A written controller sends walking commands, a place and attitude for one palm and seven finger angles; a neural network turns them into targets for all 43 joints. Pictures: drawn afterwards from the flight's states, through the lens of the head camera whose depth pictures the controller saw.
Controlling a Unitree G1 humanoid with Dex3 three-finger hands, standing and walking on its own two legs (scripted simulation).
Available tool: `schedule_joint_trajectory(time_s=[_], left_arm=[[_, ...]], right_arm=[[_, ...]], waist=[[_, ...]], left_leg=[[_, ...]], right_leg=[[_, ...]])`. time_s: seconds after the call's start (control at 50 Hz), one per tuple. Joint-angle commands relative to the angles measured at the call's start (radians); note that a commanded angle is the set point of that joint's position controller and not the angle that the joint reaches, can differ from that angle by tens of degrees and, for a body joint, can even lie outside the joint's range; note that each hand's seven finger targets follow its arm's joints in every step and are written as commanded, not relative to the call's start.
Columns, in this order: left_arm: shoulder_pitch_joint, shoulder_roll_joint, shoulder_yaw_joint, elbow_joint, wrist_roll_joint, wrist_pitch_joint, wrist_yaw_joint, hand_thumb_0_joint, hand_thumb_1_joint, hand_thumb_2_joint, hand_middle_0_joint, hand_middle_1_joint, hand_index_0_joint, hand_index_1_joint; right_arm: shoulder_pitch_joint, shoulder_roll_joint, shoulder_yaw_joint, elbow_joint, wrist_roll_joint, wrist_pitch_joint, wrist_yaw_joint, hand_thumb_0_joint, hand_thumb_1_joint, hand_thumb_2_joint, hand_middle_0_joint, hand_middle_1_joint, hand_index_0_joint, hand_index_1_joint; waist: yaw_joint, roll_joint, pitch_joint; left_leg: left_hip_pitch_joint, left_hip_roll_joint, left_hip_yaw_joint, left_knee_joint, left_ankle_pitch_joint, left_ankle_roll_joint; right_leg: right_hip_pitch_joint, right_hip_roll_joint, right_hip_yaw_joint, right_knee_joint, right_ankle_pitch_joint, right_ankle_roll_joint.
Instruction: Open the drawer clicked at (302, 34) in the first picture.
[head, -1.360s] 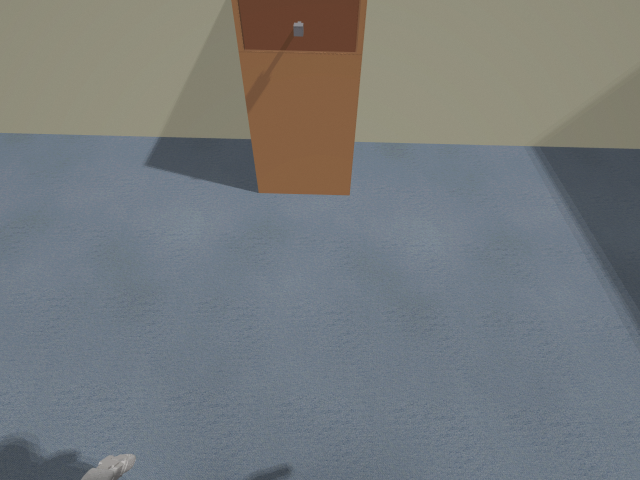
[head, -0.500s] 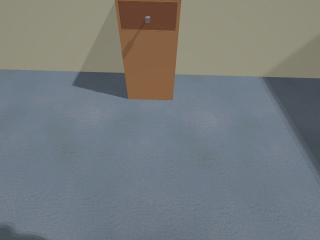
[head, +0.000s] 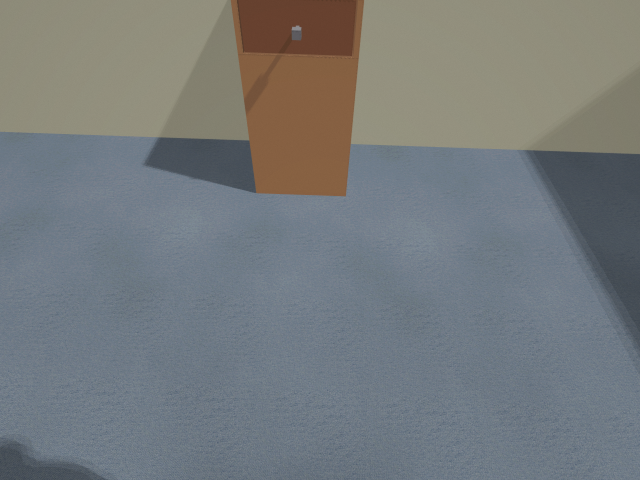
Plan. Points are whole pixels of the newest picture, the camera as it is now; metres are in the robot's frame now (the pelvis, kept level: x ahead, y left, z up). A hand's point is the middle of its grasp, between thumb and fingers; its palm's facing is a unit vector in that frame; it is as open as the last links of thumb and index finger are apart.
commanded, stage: look at it before walking up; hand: left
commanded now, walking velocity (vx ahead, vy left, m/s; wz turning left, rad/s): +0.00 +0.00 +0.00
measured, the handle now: (297, 31) +1.44 +0.16 -0.02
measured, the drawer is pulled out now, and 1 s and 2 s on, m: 0.00 0.00 0.00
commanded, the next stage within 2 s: walk to a spot facing it in 0.08 s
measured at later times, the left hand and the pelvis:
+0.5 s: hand out of the picture +0.03 +0.20 -0.19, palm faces +0.00 -0.98 -0.17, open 7.4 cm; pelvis +0.05 +0.01 -0.02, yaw -2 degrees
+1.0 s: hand (269, 345) +0.38 +0.12 -0.18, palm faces -0.13 -0.97 -0.18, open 7.4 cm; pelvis +0.24 -0.05 -0.03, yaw -7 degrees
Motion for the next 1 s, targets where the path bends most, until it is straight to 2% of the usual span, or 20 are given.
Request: schedule_joint_trajectory(time_s=[0.0,0.16,0.2,0.28,0.44,0.46,0.48,0.5,0.52,0.56,0.58,0.68,0.78,0.82,0.84,0.86,0.88,0.9,0.92,0.98], left_arm=[[-0.042,0.207,0.037,-0.058,-0.001,-0.023,0.018,0.0,0.9,0.9,-0.2,-0.3,-0.2,-0.3],[-0.042,0.21,0.038,-0.057,0.0,-0.025,0.019,0.0,0.9,0.9,-0.2,-0.3,-0.2,-0.3],[0.037,0.082,0.012,-0.024,0.0,-0.004,0.022,0.0,0.9,0.9,-0.2,-0.3,-0.2,-0.3],[0.092,0.1,0.029,-0.033,0.012,0.011,0.004,0.0,0.9,0.9,-0.2,-0.3,-0.2,-0.3],[0.198,0.084,0.065,-0.041,0.006,-0.021,0.009,0.0,0.9,0.9,-0.2,-0.3,-0.2,-0.3],[0.182,0.065,0.064,-0.048,0.007,-0.02,0.008,0.0,0.9,0.9,-0.2,-0.3,-0.2,-0.3],[0.148,0.025,0.06,-0.06,0.006,-0.02,0.004,0.0,0.9,0.9,-0.2,-0.3,-0.2,-0.3],[0.093,-0.038,0.051,-0.088,0.005,-0.025,-0.001,0.0,0.9,0.9,-0.2,-0.3,-0.2,-0.3],[0.01,-0.034,0.046,-0.13,0.01,-0.043,0.007,0.0,0.9,0.9,-0.2,-0.3,-0.2,-0.3],[0.018,-0.042,0.058,-0.117,0.012,-0.045,0.006,0.0,0.9,0.9,-0.2,-0.3,-0.2,-0.3],[0.02,-0.063,0.059,-0.11,0.011,-0.043,-0.002,0.0,0.9,0.9,-0.2,-0.3,-0.2,-0.3],[-0.033,-0.133,0.05,-0.14,0.011,-0.02,-0.033,0.0,0.9,0.9,-0.2,-0.3,-0.2,-0.3],[-0.018,-0.132,0.053,-0.141,0.005,-0.027,-0.029,0.0,0.9,0.9,-0.2,-0.3,-0.2,-0.3],[0.144,-0.1,0.069,-0.092,0.012,-0.034,-0.017,0.0,0.9,0.9,-0.2,-0.3,-0.2,-0.3],[0.284,-0.062,0.083,-0.048,0.019,-0.043,-0.012,0.0,0.9,0.9,-0.2,-0.3,-0.2,-0.3],[0.396,0.03,0.107,-0.02,0.028,-0.059,0.001,0.0,0.9,0.9,-0.2,-0.3,-0.2,-0.3],[0.433,0.116,0.126,-0.011,0.016,-0.06,0.012,0.0,0.9,0.9,-0.2,-0.3,-0.2,-0.3],[0.371,0.111,0.127,-0.025,-0.005,-0.052,0.014,0.0,0.9,0.9,-0.2,-0.3,-0.2,-0.3],[0.272,0.067,0.117,-0.045,-0.006,-0.049,0.017,0.0,0.9,0.9,-0.2,-0.3,-0.2,-0.3],[0.126,-0.053,0.072,-0.072,0.006,-0.064,0.021,0.0,0.9,0.9,-0.2,-0.3,-0.2,-0.3]], right_arm=[[-0.047,-0.209,-0.043,-0.064,0.0,-0.024,-0.014,0.0,-0.9,-0.9,0.2,0.3,0.2,0.3],[-0.056,-0.208,-0.043,-0.064,0.001,-0.023,-0.014,0.0,-0.9,-0.9,0.2,0.3,0.2,0.3],[0.017,-0.077,-0.011,-0.035,-0.008,-0.004,-0.008,0.0,-0.9,-0.9,0.2,0.3,0.2,0.3],[0.055,-0.08,-0.024,-0.045,-0.019,0.008,0.0,0.0,-0.9,-0.9,0.2,0.3,0.2,0.3],[0.153,-0.004,-0.034,-0.065,-0.008,-0.033,-0.005,0.0,-0.9,-0.9,0.2,0.3,0.2,0.3],[0.197,-0.001,-0.035,-0.051,-0.007,-0.039,-0.007,0.0,-0.9,-0.9,0.2,0.3,0.2,0.3],[0.282,-0.016,-0.043,-0.022,-0.009,-0.046,-0.01,0.0,-0.9,-0.9,0.2,0.3,0.2,0.3],[0.433,-0.082,-0.065,0.027,-0.019,-0.056,-0.017,0.0,-0.9,-0.9,0.2,0.3,0.2,0.3],[0.526,-0.082,-0.065,0.058,-0.018,-0.06,-0.029,0.0,-0.9,-0.9,0.2,0.3,0.2,0.3],[0.513,0.005,-0.039,0.054,-0.015,-0.067,-0.042,0.0,-0.9,-0.9,0.2,0.3,0.2,0.3],[0.475,0.016,-0.04,0.039,-0.016,-0.072,-0.043,0.0,-0.9,-0.9,0.2,0.3,0.2,0.3],[0.449,0.068,-0.036,0.045,-0.012,-0.09,-0.049,0.0,-0.9,-0.9,0.2,0.3,0.2,0.3],[0.438,0.037,-0.048,0.068,-0.008,-0.085,-0.049,0.0,-0.9,-0.9,0.2,0.3,0.2,0.3],[0.427,0.02,-0.056,0.07,-0.005,-0.082,-0.046,0.0,-0.9,-0.9,0.2,0.3,0.2,0.3],[0.402,0.022,-0.058,0.064,-0.001,-0.082,-0.042,0.0,-0.9,-0.9,0.2,0.3,0.2,0.3],[0.434,0.07,-0.052,0.052,0.008,-0.079,-0.026,0.0,-0.9,-0.9,0.2,0.3,0.2,0.3],[0.493,0.134,-0.047,0.028,0.014,-0.08,-0.028,0.0,-0.9,-0.9,0.2,0.3,0.2,0.3],[0.405,0.116,-0.052,0.005,0.014,-0.072,-0.026,0.0,-0.9,-0.9,0.2,0.3,0.2,0.3],[0.345,0.122,-0.058,-0.005,0.012,-0.066,-0.019,0.0,-0.9,-0.9,0.2,0.3,0.2,0.3],[0.339,0.167,-0.056,-0.001,-0.015,-0.033,-0.013,0.0,-0.9,-0.9,0.2,0.3,0.2,0.3]], waist=[[-0.004,0.003,-0.072],[-0.002,-0.005,-0.055],[-0.003,-0.021,-0.072],[0.007,-0.035,0.062],[-0.01,-0.119,0.075],[-0.033,-0.074,0.089],[-0.071,0.059,0.105],[-0.125,0.289,0.088],[-0.145,0.293,0.133],[-0.109,0.12,0.157],[-0.087,0.088,0.157],[-0.044,0.142,0.175],[-0.001,0.145,0.099],[0.071,0.109,-0.008],[0.139,0.092,-0.077],[0.174,-0.069,-0.181],[0.132,-0.247,-0.298],[0.13,-0.134,-0.207],[0.093,-0.081,-0.08],[-0.011,-0.017,0.057]], left_leg=[[0.03,0.118,-0.1,-0.066,0.11,0.034],[0.028,0.116,-0.097,-0.07,0.116,0.032],[0.03,0.104,-0.067,-0.048,-0.031,0.013],[-0.111,0.078,-0.058,-0.023,-0.378,0.023],[-0.137,0.053,0.065,0.167,-0.233,0.019],[-0.048,0.064,0.052,0.108,-0.224,0.026],[0.077,0.128,-0.064,0.009,-0.201,0.062],[0.231,0.306,-0.319,-0.124,-0.109,0.137],[0.318,0.402,-0.42,-0.154,0.125,0.188],[0.3,0.398,-0.307,-0.1,0.431,0.201],[0.262,0.375,-0.247,-0.106,0.418,0.198],[0.163,0.249,-0.021,-0.201,0.332,0.141],[0.141,0.25,0.084,-0.106,0.669,0.133],[0.134,0.237,0.11,0.103,0.78,0.107],[0.051,0.204,0.131,0.283,0.677,0.075],[-0.166,0.141,0.14,0.588,0.329,0.046],[-0.36,0.011,0.101,0.951,-0.334,0.015],[-0.414,0.057,0.0,1.054,-0.327,0.048],[-0.434,0.106,0.003,1.066,-0.228,0.056],[-0.348,0.164,-0.006,0.938,-0.11,0.035]], right_leg=[[0.003,-0.113,0.102,-0.071,0.088,-0.034],[0.006,-0.115,0.101,-0.078,0.105,-0.033],[-0.004,-0.105,0.103,-0.077,-0.085,-0.019],[-0.1,-0.09,0.166,-0.097,-0.422,-0.05],[-0.073,-0.18,0.287,-0.071,-0.269,-0.156],[-0.153,-0.143,0.239,-0.014,-0.241,-0.14],[-0.281,-0.055,0.14,0.145,-0.212,-0.101],[-0.457,0.051,-0.039,0.477,-0.2,-0.051],[-0.628,0.031,-0.028,0.627,-0.344,-0.041],[-0.649,-0.046,0.017,0.744,-0.276,-0.043],[-0.627,-0.069,0.005,0.757,-0.255,-0.04],[-0.55,-0.078,-0.102,0.583,-0.066,-0.023],[-0.244,-0.004,-0.175,0.301,0.009,-0.074],[-0.037,0.028,-0.18,0.229,0.04,-0.098],[0.158,0.02,-0.159,0.174,0.089,-0.106],[0.389,-0.178,0.061,0.122,0.019,-0.17],[0.476,-0.457,0.53,-0.006,-0.009,-0.277],[0.352,-0.463,0.553,-0.123,-0.176,-0.289],[0.202,-0.432,0.463,-0.173,-0.315,-0.255],[-0.152,-0.328,0.189,-0.196,-0.167,-0.174]])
